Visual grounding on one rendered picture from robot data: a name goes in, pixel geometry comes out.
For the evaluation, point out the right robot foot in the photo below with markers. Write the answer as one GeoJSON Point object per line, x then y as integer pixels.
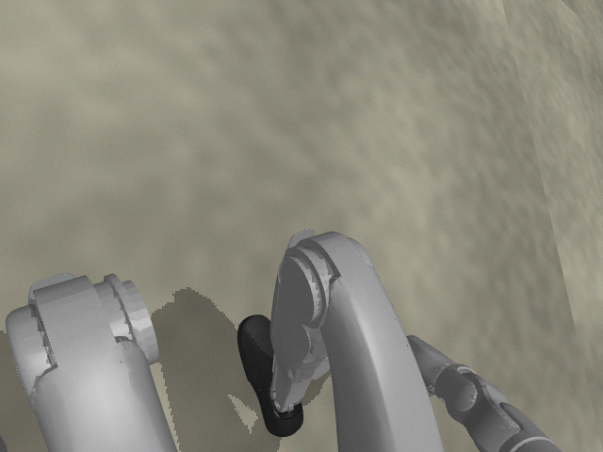
{"type": "Point", "coordinates": [256, 353]}

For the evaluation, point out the right robot arm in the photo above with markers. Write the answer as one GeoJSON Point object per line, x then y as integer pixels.
{"type": "Point", "coordinates": [492, 423]}

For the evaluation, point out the right robot hand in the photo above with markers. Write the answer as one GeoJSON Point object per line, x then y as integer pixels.
{"type": "Point", "coordinates": [431, 362]}

